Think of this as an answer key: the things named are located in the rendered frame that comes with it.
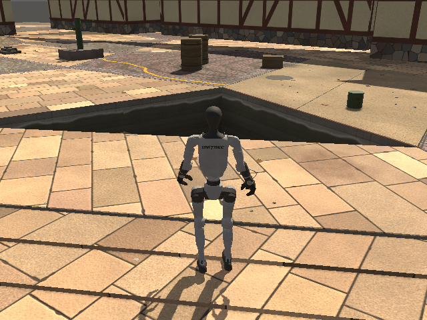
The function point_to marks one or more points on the right robot upper arm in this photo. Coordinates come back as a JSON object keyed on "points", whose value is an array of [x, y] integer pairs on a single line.
{"points": [[238, 153]]}

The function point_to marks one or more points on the right robot foot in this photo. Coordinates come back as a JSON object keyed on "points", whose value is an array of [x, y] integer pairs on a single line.
{"points": [[227, 265]]}

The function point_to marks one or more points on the left robot forearm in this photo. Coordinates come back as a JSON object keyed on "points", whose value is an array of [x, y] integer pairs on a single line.
{"points": [[182, 173]]}

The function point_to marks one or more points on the right robot forearm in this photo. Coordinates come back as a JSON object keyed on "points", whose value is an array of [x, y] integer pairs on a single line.
{"points": [[247, 175]]}

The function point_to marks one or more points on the robot left thigh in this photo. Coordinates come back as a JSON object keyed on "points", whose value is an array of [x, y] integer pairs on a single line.
{"points": [[197, 199]]}

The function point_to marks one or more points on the left robot upper arm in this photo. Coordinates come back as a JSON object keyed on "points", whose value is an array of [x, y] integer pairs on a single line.
{"points": [[192, 141]]}

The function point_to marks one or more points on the robot right hand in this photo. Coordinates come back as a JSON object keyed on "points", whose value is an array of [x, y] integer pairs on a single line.
{"points": [[251, 187]]}

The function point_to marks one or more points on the robot left hand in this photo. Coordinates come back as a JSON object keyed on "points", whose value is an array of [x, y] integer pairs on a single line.
{"points": [[180, 180]]}

